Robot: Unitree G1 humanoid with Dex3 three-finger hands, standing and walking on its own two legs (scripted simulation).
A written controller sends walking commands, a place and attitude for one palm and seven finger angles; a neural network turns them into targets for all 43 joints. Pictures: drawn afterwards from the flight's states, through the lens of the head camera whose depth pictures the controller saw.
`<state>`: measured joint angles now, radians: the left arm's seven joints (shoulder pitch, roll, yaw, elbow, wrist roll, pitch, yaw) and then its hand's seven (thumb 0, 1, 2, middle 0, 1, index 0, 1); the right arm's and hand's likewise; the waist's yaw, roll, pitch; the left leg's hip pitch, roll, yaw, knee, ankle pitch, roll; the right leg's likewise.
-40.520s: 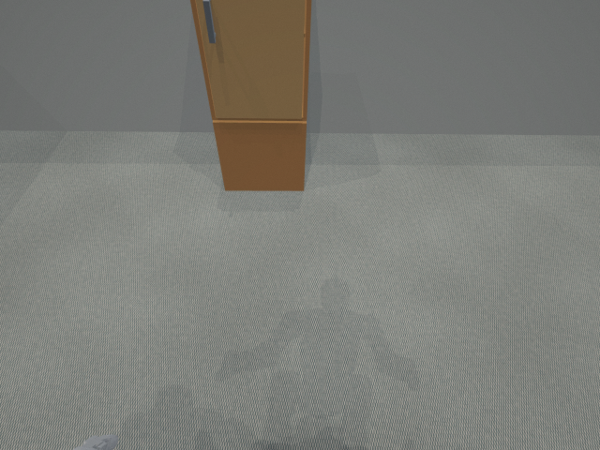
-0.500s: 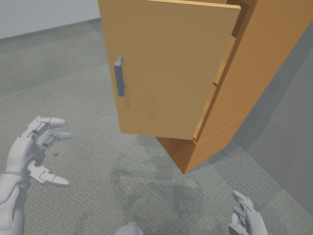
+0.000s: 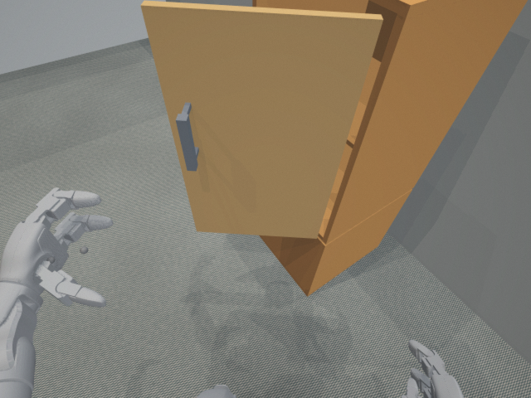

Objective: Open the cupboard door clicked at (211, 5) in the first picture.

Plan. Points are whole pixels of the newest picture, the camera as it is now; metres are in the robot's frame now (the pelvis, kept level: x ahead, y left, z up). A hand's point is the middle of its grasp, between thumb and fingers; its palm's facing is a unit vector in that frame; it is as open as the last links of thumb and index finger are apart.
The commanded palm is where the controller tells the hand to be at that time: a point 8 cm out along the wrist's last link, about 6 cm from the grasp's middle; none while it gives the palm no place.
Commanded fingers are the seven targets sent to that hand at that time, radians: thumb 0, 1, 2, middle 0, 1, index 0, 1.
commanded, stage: raise the hand with hooked fingers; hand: left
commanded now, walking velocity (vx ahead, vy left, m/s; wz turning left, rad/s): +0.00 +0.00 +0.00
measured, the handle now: (189, 137) +0.55 +0.18 +0.06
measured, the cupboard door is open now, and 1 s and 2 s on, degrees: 52 52 52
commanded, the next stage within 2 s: move the hooked fingers beside the handle in 0.22 s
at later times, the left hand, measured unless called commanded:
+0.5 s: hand (94, 242) +0.30 +0.26 +0.08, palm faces +0.04 -1.00 -0.01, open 13.9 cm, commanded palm +0.29 +0.31 +0.08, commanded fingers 0.00 -0.50 0.30 -0.30 -1.20 -0.30 -1.20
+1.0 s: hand (119, 203) +0.37 +0.25 +0.08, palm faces +0.00 -1.00 +0.00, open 14.0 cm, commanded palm +0.35 +0.30 +0.08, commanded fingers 0.00 -0.50 0.30 -0.30 -1.20 -0.30 -1.20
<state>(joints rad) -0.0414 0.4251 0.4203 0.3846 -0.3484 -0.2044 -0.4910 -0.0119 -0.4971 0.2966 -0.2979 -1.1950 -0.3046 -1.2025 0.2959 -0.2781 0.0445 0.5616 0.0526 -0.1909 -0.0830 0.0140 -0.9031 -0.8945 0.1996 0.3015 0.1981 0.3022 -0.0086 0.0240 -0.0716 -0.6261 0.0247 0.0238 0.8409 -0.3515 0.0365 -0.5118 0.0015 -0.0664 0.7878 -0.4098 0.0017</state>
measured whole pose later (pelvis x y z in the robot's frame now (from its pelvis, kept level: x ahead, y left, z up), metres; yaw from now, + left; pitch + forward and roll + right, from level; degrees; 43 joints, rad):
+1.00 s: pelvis +0.00 +0.00 -0.01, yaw -1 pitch +11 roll -2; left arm -0.38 0.46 0.42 0.73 -0.28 -0.28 -0.47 -0.01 -0.50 0.30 -0.30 -1.20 -0.30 -1.20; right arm 0.34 -0.28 0.04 0.60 0.05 -0.09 -0.07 0.01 -0.90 -0.89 0.20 0.30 0.20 0.30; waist -0.05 0.02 -0.08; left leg -0.71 0.04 0.03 0.88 -0.36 0.03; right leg -0.60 0.01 -0.06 0.83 -0.42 0.00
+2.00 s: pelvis +0.00 -0.01 -0.03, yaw -3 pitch +19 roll -4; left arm -0.89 0.67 0.48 1.21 -0.12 -0.33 -0.39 -0.01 -0.50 0.30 -0.30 -1.20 -0.30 -1.20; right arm 0.41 -0.28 0.05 0.63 0.02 0.06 -0.04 0.01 -0.91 -0.89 0.20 0.30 0.20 0.30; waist -0.17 0.01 -0.09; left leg -0.93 0.07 0.02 0.99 -0.40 0.03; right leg -0.82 0.04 -0.06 0.92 -0.44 -0.01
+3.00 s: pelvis +0.00 +0.00 -0.03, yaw -2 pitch +18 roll -4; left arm -0.84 0.59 0.42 1.16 -0.15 -0.36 -0.36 -0.01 -0.50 0.30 -0.30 -1.20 -0.30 -1.20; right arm 0.41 -0.28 0.04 0.63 0.02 0.07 -0.04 0.01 -0.90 -0.89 0.20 0.30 0.20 0.30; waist -0.14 0.02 -0.10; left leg -0.92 0.06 0.01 0.99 -0.40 0.03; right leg -0.80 0.03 -0.06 0.92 -0.44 0.00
